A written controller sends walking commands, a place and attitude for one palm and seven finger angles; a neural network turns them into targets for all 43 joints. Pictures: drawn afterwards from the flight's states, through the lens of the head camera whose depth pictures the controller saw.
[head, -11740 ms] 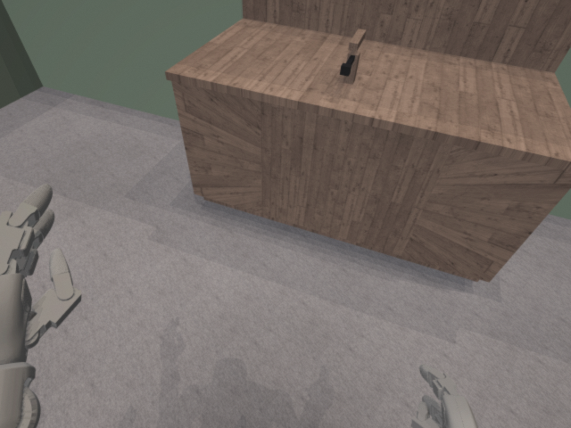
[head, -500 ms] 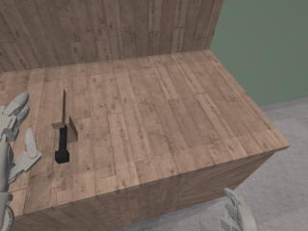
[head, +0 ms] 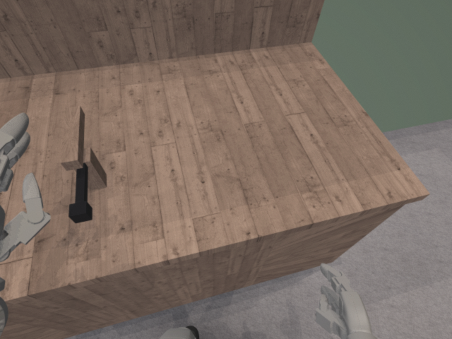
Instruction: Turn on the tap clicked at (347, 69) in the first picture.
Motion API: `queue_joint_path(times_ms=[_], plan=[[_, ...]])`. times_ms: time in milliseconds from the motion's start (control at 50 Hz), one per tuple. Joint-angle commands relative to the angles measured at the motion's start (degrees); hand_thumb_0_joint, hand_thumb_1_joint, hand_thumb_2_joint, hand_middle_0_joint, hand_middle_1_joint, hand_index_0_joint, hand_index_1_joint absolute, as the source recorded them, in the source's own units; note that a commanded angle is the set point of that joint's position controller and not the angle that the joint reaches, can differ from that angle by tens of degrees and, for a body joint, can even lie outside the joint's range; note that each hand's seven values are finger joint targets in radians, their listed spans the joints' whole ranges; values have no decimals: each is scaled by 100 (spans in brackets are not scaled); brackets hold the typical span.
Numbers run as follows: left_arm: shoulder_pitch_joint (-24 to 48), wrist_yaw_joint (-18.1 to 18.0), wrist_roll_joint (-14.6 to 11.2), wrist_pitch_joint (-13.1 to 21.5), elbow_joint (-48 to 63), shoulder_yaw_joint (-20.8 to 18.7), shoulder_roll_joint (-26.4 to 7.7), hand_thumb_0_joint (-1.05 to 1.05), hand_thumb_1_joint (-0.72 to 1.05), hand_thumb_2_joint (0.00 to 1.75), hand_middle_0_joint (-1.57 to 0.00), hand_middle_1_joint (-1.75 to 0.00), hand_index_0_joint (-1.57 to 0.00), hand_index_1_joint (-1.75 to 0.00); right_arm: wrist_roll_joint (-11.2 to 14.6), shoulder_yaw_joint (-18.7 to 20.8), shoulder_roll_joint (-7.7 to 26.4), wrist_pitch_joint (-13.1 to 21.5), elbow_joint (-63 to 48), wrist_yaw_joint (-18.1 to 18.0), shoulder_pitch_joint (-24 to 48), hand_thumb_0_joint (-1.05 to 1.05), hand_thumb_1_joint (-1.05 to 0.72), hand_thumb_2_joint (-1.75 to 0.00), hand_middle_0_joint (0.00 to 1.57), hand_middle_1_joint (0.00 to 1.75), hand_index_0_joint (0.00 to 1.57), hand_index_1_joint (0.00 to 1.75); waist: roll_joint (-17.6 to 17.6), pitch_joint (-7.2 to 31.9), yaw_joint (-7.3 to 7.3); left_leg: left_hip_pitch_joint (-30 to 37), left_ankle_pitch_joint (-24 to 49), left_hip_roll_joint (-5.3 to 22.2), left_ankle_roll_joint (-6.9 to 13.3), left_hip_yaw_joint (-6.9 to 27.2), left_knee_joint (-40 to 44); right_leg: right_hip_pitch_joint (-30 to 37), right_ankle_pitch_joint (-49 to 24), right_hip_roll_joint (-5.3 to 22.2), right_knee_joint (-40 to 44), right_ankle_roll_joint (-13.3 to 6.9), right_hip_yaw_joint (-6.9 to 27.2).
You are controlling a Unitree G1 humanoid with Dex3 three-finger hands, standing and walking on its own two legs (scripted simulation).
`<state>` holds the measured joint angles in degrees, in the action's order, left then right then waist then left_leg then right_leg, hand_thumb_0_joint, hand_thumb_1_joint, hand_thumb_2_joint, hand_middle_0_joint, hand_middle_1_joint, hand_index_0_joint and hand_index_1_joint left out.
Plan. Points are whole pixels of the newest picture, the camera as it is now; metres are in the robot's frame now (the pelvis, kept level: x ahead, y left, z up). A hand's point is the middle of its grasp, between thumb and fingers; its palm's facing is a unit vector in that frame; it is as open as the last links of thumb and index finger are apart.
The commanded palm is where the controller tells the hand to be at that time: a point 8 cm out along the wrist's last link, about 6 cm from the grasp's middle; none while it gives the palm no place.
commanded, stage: shuffle to correct the standing spot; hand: left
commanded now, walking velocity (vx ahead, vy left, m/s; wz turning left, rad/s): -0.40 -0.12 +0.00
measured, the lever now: (80, 212) +0.30 +0.29 +0.02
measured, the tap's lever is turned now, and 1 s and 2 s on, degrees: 0 0 0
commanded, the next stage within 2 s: come to a stop and stand still in 0.36 s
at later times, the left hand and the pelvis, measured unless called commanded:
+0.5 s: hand (51, 277) +0.16 +0.20 +0.17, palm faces +0.31 -0.80 -0.52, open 7.4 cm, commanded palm +0.10 +0.25 +0.18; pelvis -0.06 -0.03 -0.02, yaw +0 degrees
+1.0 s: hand out of the picture +0.07 +0.23 +0.16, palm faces +0.36 -0.79 -0.49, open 7.4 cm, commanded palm +0.00 +0.28 +0.18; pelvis -0.15 -0.01 -0.04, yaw +3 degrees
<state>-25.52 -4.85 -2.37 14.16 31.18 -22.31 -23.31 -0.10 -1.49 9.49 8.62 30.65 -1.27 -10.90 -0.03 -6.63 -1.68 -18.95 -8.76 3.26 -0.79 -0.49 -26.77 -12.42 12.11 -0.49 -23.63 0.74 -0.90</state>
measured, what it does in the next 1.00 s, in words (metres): walks backwards: left foot, then right foot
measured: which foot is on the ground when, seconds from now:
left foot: down 0.00-0.44, up 0.46-0.66, down 0.68-0.92, up 0.94-1.00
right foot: down 0.00-0.70, up 0.72-0.86, down 0.88-1.00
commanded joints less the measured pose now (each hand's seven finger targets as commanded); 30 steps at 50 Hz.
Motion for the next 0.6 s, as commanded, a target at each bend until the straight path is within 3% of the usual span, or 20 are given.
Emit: queue_joint_path(times_ms=[0,40,60,100,140,160,200,240,280,320,340,360,380,400,420,440,460,480,520,580], plan=[[-104,-3,-84,429,1280,-731,-855,0,90,90,-20,-30,-20,-30,12,428,848,273,-870,-45,144,0,-90,-90,20,30,20,30,-404,1400,-22,812,900,613,217,417,-107,-103,-1175,311,193,-309,121],[-160,-50,-91,433,1372,-945,-1067,0,90,90,-20,-30,-20,-30,48,457,792,251,-825,-66,166,0,-90,-90,20,30,20,30,-39,1574,18,926,1031,393,137,238,-622,-248,-1765,613,193,-525,437],[-180,-17,-131,457,1328,-710,-810,0,90,90,-20,-30,-20,-30,-4,450,808,190,-813,-57,97,0,-90,-90,20,30,20,30,149,1572,54,857,798,246,109,114,-794,-367,-1814,720,195,-575,462],[-59,-61,-135,550,1435,-902,-1021,0,90,90,-20,-30,-20,-30,-2,532,790,250,-743,-119,71,0,-90,-90,20,30,20,30,353,1549,112,838,14,-42,34,-16,-1242,-702,-2085,1137,212,-810,750],[-254,-174,-152,514,1397,-1092,-1155,0,90,90,-20,-30,-20,-30,43,520,747,229,-683,-158,187,0,-90,-90,20,30,20,30,429,1585,110,802,-98,-75,31,89,-1244,-715,-2072,1356,138,-944,960],[-355,-149,-168,533,1403,-903,-931,0,90,90,-20,-30,-20,-30,1,503,747,179,-691,-154,178,0,-90,-90,20,30,20,30,423,1599,108,768,182,13,83,126,-950,-655,-1769,1213,12,-840,722],[-286,-126,-155,617,1398,-1105,-1094,0,90,90,-20,-30,-20,-30,-22,534,798,248,-674,-217,300,0,-90,-90,20,30,20,30,188,1376,87,753,779,328,214,448,-389,-842,-1394,797,-271,-581,437],[-370,-147,-132,666,1343,-1252,-1204,0,90,90,-20,-30,-20,-30,-10,522,818,282,-632,-241,445,0,-90,-90,20,30,20,30,-587,1360,93,741,1353,968,518,1124,64,-952,-636,342,-747,-273,204],[-211,-58,-126,742,1416,-1125,-1080,0,90,90,-20,-30,-20,-30,-124,531,821,334,-613,-183,276,0,-90,-90,20,30,20,30,-1366,1366,90,256,1254,1594,906,1684,601,-699,1463,15,-1580,-171,176],[-122,-23,-97,802,1449,-1172,-1051,0,90,90,-20,-30,-20,-30,-172,562,869,454,-544,-129,155,0,-90,-90,20,30,20,30,-1496,1287,34,-59,706,1569,863,1453,505,-506,1568,50,-1452,-295,206],[-220,-52,-91,779,1421,-1192,-1012,0,90,90,-20,-30,-20,-30,-121,552,852,476,-543,-92,183,0,-90,-90,20,30,20,30,-1480,1356,36,328,1158,1441,787,1289,189,-478,1119,107,-893,-274,189],[-104,-17,-96,788,1508,-998,-857,0,90,90,-20,-30,-20,-30,-139,586,931,458,-548,-54,135,0,-90,-90,20,30,20,30,-1471,1398,32,262,880,1264,651,1119,-93,-212,441,156,-429,-294,172],[96,-20,-72,780,1726,-1156,-1104,0,90,90,-20,-30,-20,-30,-87,668,969,517,-585,-39,129,0,-90,-90,20,30,20,30,-1245,1496,20,115,331,1041,551,967,-682,125,-443,339,-102,-351,213],[66,-10,-55,752,1688,-1138,-1166,0,90,90,-20,-30,-20,-30,-56,639,912,515,-587,-8,81,0,-90,-90,20,30,20,30,-487,1435,64,-117,-808,500,325,511,-1582,99,-954,685,228,-535,279],[87,-31,-36,713,1783,-1203,-1403,0,90,90,-20,-30,-20,-30,71,672,864,546,-630,-5,74,0,-90,-90,20,30,20,30,870,1365,21,-494,-2031,-563,-32,-214,-3498,-240,-1028,1417,595,-1046,951],[-46,-132,-60,551,1544,-1337,-1393,0,90,90,-20,-30,-20,-30,142,737,793,567,-655,-28,332,0,-90,-90,20,30,20,30,1463,1310,-82,-837,-2596,-964,-157,-79,-5551,-903,-946,2290,999,-1708,2026],[-207,-152,-171,394,1405,-935,-949,0,90,90,-20,-30,-20,-30,87,718,747,455,-559,-37,131,0,-90,-90,20,30,20,30,1247,1186,27,-1008,-2405,-500,-171,500,-6183,-1175,-5,2463,957,-1751,1823],[-340,-111,-134,220,1263,-934,-928,0,90,90,-20,-30,-20,-30,93,652,726,321,-579,28,120,0,-90,-90,20,30,20,30,1039,1149,172,-963,-2102,-268,-210,669,-6244,-1315,305,2265,435,-1689,1689],[-538,-213,-157,32,1128,-1020,-948,0,90,90,-20,-30,-20,-30,48,428,613,116,-537,34,392,0,-90,-90,20,30,20,30,608,1313,226,-840,-1760,-132,-135,511,-4867,-1052,-201,1778,-80,-1374,1268],[-253,-451,-114,48,1208,-1103,-1061,0,90,90,-20,-30,-20,-30,49,421,696,121,-494,-122,336,0,-90,-90,20,30,20,30,833,1396,192,-93,-1843,-198,151,278,-1961,-811,349,1614,-333,-1094,1351]])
